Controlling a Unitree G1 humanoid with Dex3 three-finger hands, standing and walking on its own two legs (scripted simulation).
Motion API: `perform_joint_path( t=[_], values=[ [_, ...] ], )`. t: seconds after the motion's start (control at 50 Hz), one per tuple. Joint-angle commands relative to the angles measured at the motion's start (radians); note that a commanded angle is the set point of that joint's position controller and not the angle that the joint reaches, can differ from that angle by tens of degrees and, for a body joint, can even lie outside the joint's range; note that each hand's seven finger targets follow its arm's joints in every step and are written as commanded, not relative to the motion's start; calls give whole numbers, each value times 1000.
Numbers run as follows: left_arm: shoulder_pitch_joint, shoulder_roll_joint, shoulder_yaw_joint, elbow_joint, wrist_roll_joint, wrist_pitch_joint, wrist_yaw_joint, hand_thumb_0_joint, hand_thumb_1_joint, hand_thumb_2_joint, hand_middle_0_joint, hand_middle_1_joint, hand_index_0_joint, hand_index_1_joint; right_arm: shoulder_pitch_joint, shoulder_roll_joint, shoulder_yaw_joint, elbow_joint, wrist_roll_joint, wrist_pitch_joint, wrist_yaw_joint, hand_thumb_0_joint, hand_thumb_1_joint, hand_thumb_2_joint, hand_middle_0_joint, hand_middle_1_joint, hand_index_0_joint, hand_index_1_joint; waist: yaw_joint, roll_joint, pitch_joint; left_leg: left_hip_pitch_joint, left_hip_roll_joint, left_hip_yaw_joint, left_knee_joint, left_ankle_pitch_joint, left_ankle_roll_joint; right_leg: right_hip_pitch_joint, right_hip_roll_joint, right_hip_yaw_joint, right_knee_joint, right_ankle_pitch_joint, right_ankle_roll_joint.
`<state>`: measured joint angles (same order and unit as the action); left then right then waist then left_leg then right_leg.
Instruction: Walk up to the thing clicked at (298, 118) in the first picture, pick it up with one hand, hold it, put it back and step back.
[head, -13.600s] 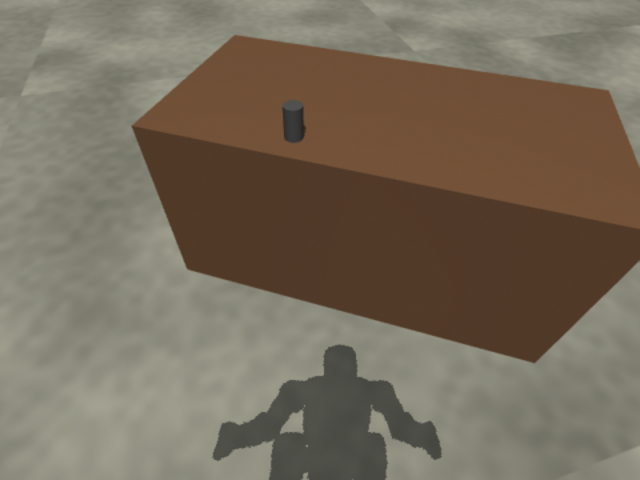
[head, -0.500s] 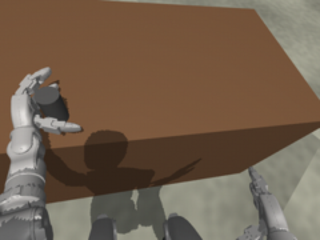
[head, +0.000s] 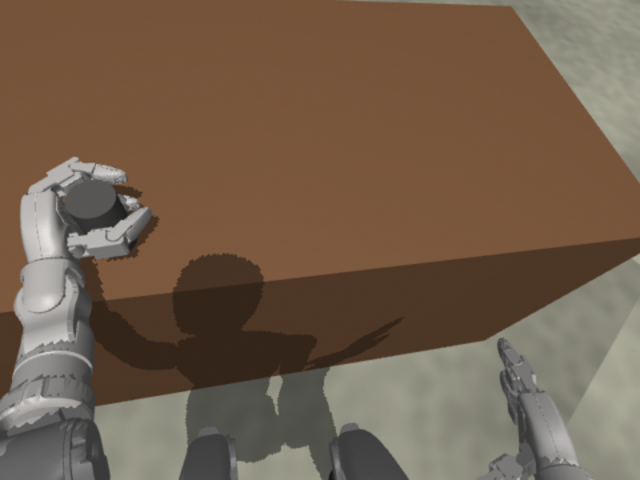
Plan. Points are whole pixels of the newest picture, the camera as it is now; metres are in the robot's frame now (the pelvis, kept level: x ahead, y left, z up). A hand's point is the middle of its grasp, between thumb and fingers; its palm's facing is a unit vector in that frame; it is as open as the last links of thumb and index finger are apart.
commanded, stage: settle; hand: left
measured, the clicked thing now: (104, 221) +0.45 +0.22 +0.02
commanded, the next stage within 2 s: lift in 0.94 s
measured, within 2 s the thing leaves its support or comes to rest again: leaves its support in 0.26 s
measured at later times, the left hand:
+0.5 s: hand (82, 194) +0.44 +0.22 +0.07, palm faces +0.16 -0.99 -0.01, open 6.9 cm
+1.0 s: hand (73, 175) +0.45 +0.22 +0.10, palm faces +0.16 -0.99 -0.01, open 6.9 cm
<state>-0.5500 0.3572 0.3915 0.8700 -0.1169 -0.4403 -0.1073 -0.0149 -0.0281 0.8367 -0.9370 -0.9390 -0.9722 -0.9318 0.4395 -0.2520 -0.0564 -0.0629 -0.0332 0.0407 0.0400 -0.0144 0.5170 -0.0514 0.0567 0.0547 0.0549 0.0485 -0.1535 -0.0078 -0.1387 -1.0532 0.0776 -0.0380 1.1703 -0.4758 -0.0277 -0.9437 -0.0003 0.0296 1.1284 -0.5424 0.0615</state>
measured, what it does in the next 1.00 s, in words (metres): stands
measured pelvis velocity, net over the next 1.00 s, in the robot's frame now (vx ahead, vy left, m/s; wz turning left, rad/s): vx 0.01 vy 0.01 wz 0.00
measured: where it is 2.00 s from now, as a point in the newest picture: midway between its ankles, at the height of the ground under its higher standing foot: outside the picture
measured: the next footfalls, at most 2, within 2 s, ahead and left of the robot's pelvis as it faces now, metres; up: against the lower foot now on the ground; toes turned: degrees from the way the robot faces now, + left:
none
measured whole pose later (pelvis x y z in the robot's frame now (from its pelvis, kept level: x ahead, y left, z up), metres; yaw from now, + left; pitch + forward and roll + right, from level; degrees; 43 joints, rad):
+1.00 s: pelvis +0.01 +0.01 +0.03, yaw +0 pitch +16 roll -3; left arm -0.59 0.38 0.34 0.83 -0.12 -0.28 -0.10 -0.04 -0.03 1.11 -0.89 -1.05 -0.92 -1.07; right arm 0.37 -0.22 -0.06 0.12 -0.01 0.06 0.00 -0.02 0.55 -0.05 0.05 0.05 0.05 0.05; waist -0.11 0.00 -0.12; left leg -0.87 0.07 -0.02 1.03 -0.43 -0.02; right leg -0.76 -0.01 0.04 0.97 -0.49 0.07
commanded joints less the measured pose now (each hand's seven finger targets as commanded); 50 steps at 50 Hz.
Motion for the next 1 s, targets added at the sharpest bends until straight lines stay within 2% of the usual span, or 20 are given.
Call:
perform_joint_path(
  t=[0.0,0.04,0.06,0.14,0.18,0.24,0.3,0.38,0.4,0.46,0.48,0.52,0.6,0.72,0.76,0.8,0.86,0.92,0.96,0.98],
  values=[
    [-275,211,54,-161,-19,-53,-4,0,420,1177,-1376,-1308,-1375,-1314,30,-103,-47,-151,0,-48,-13,0,531,-51,48,49,48,49,19,85,-396,346,-35,22,-124,309,35,135,27,-48,-133,369,-51],
    [-299,240,63,-192,-14,-64,-3,0,580,1311,-1334,-1340,-1320,-1365,7,-129,-77,-174,-3,-47,-14,0,536,-55,49,50,49,50,13,101,-430,343,-38,27,-119,304,37,148,23,-40,-133,372,-51],
    [-313,231,39,-222,-3,-66,-3,0,625,1336,-1349,-1359,-1335,-1384,-19,-142,-86,-219,-3,-49,-15,0,543,-54,49,50,49,50,14,111,-448,379,-37,25,-129,299,32,149,26,-43,-133,358,-54],
    [-331,242,45,-266,-7,-53,7,0,693,1388,-1361,-1393,-1349,-1416,41,-140,-96,-166,-3,-29,-21,0,550,-53,49,50,49,50,21,145,-473,430,-36,27,-139,341,27,169,26,-45,-140,387,-56],
    [-378,256,37,-338,-17,-48,5,0,596,1364,-1389,-1418,-1380,-1439,43,-147,-108,-154,-1,-25,-26,0,544,-53,49,50,49,50,16,163,-493,467,-34,25,-147,354,26,176,27,-46,-147,398,-54],
    [-421,248,3,-390,-11,-35,9,0,503,1325,-1370,-1397,-1361,-1419,32,-110,-72,-169,4,-24,-30,0,537,-54,49,50,49,50,10,174,-492,495,-34,25,-158,367,26,189,27,-47,-155,411,-53],
    [-383,241,18,-325,-15,-10,14,0,510,1311,-1337,-1374,-1329,-1394,29,-128,-92,-137,5,-17,-36,0,540,-54,49,50,49,50,7,131,-426,479,-30,27,-176,333,29,176,27,-46,-173,384,-51],
    [-387,214,-13,-303,-13,22,9,0,524,1327,-1339,-1379,-1332,-1399,23,-117,-83,-119,7,-15,-35,0,551,-51,49,50,49,50,12,141,-410,490,-29,25,-191,347,29,175,26,-52,-186,388,-52],
    [-367,223,4,-264,-13,33,8,0,518,1335,-1351,-1394,-1346,-1413,30,-131,-102,-92,9,-13,-37,0,550,-51,49,50,49,50,7,120,-390,480,-29,27,-195,337,32,175,26,-50,-196,388,-50],
    [-386,203,-14,-262,-14,50,2,0,520,1334,-1349,-1393,-1347,-1410,-8,-112,-76,-95,11,-16,-34,0,560,-49,49,50,49,50,19,108,-376,471,-32,30,-216,291,32,187,26,-50,-212,350,-53],
    [-388,222,3,-273,-19,50,2,0,527,1347,-1357,-1403,-1354,-1420,-4,-138,-104,-99,12,-17,-35,0,555,-50,49,50,49,50,18,112,-395,491,-27,24,-222,305,30,190,26,-54,-211,350,-55],
    [-416,222,-10,-284,-21,52,-3,0,537,1345,-1356,-1401,-1354,-1417,-39,-123,-89,-102,14,-20,-34,0,558,-49,49,50,49,50,31,125,-400,498,-28,21,-237,290,26,197,26,-58,-216,328,-59],
    [-446,267,15,-325,-20,42,12,0,547,1342,-1330,-1386,-1330,-1401,-51,-127,-91,-107,17,-23,-39,0,564,-48,49,50,49,50,43,125,-430,522,-28,19,-257,281,21,226,27,-61,-219,320,-61],
    [-463,270,6,-333,-26,44,19,0,547,1369,-1355,-1423,-1358,-1436,-47,-125,-95,-62,23,-29,-53,0,560,-48,50,50,49,50,34,107,-407,512,-38,35,-271,234,30,258,21,-46,-254,314,-53],
    [-463,243,-12,-318,-27,51,17,0,538,1377,-1353,-1423,-1354,-1438,-29,-101,-77,-9,23,-30,-51,0,561,-49,49,50,49,50,36,135,-384,528,-37,36,-272,260,27,238,22,-48,-253,329,-54],
    [-463,256,-11,-319,-24,57,11,0,535,1387,-1357,-1431,-1358,-1447,-52,-137,-108,-23,24,-35,-55,0,559,-50,49,50,49,50,34,140,-406,571,-27,25,-281,294,20,228,25,-56,-250,332,-59],
    [-482,226,-32,-307,-27,68,6,0,540,1391,-1352,-1428,-1352,-1444,-24,-106,-79,27,22,-37,-51,0,562,-49,49,50,49,50,31,165,-403,594,-21,20,-278,363,17,215,25,-63,-244,366,-63],
    [-486,249,-18,-309,-26,75,10,0,574,1398,-1364,-1434,-1365,-1450,-86,-137,-104,-6,23,-43,-51,0,565,-48,49,50,49,50,39,131,-415,584,-25,25,-280,352,23,252,23,-57,-257,379,-58],
    [-498,241,-21,-303,-30,78,11,0,566,1393,-1353,-1427,-1354,-1442,-74,-107,-76,15,25,-40,-48,0,569,-47,49,50,49,50,45,136,-373,568,-29,25,-297,303,21,249,23,-57,-269,338,-60],
    [-486,242,-17,-293,-32,80,11,0,551,1406,-1350,-1436,-1352,-1451,-51,-118,-91,31,26,-39,-50,0,569,-48,49,50,49,50,38,125,-395,583,-27,27,-294,323,23,250,24,-59,-269,356,-59]
  ],
)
